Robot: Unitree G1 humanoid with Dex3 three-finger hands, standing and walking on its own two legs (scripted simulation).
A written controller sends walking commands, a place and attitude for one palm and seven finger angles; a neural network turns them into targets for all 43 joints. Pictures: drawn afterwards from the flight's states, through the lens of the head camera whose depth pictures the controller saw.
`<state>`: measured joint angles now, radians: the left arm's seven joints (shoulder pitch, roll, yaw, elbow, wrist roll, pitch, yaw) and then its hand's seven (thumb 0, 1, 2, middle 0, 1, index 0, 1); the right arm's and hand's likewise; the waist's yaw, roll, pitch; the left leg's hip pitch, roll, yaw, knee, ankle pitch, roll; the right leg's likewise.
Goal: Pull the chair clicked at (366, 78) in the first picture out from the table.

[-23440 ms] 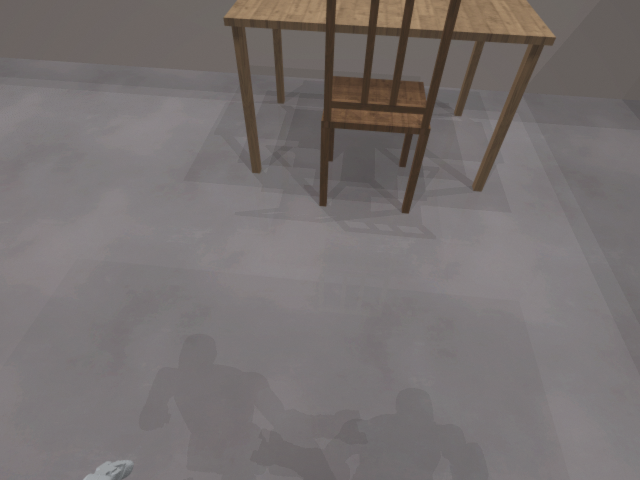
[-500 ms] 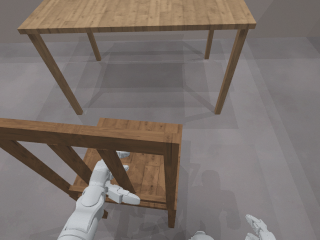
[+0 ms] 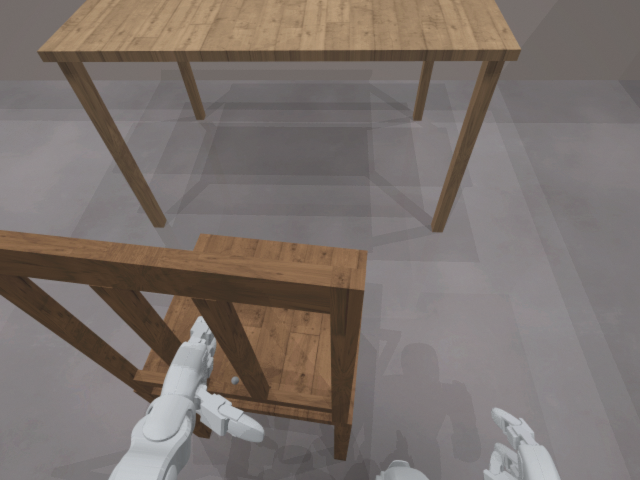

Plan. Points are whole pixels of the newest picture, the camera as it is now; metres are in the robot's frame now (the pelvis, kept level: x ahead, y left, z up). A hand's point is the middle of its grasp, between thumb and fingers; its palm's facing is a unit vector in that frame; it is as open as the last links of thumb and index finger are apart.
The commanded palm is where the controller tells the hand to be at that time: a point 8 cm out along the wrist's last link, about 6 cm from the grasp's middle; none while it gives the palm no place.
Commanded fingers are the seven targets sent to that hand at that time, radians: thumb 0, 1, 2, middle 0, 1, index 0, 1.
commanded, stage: draw the fingers out of the gap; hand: left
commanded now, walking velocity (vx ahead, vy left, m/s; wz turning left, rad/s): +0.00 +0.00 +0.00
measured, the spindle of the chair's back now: (166, 345) +0.30 +0.21 -0.03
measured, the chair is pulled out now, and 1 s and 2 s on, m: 0.58 0.58 0.58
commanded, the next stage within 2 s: draw the hand back to the body in 0.58 s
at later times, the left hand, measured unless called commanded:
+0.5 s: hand (233, 455) +0.17 +0.11 -0.03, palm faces -0.08 -0.99 -0.13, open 17.5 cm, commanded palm +0.15 +0.16 -0.02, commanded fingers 0.00 -0.55 0.20 0.00 0.00 0.00 0.00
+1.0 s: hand (189, 444) +0.17 +0.13 +0.05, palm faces +0.05 -1.00 -0.07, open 17.5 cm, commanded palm +0.12 +0.20 +0.05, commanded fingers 0.00 -0.55 0.20 0.00 0.00 0.00 0.00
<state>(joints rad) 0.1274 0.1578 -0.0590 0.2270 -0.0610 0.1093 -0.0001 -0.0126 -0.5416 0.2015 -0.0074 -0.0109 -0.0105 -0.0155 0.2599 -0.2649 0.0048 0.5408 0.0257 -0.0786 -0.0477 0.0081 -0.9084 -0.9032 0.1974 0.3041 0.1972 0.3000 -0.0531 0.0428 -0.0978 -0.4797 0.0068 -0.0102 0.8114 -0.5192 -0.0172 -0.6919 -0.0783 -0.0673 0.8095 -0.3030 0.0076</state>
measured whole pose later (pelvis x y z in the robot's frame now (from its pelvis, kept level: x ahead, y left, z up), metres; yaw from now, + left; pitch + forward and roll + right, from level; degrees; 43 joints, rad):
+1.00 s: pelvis -0.02 +0.00 -0.04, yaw +1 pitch +13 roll +0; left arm 0.62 0.16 -0.04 -0.36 -0.14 -0.34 -0.04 -0.01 -0.55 0.20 0.00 0.00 0.00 0.00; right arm 0.22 -0.20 -0.02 0.50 0.04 -0.15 -0.03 0.01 -0.91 -0.90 0.20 0.30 0.20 0.30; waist 0.00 0.04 -0.14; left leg -0.71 0.01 -0.04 1.12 -0.64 -0.02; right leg -0.91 -0.09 -0.08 1.07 -0.40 0.00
